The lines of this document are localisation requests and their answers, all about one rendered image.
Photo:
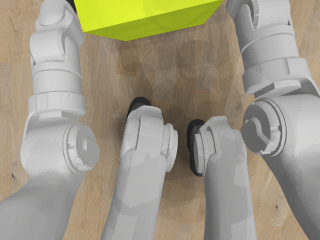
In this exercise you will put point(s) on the robot right shin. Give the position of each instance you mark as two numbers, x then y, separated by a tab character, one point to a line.
222	120

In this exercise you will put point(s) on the robot left upper arm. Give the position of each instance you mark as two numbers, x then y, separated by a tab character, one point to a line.
56	159

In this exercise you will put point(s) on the robot right upper arm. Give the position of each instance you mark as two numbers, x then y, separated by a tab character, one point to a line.
285	131

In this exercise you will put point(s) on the left robot hand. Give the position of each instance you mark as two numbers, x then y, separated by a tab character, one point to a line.
71	2

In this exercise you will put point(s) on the robot left forearm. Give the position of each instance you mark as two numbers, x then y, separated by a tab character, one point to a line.
55	67

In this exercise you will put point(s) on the left robot thigh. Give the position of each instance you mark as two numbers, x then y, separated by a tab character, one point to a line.
139	182

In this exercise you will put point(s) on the robot right forearm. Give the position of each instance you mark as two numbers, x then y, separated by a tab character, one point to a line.
269	51

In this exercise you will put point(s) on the carton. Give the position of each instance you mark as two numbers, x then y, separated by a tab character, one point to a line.
128	20

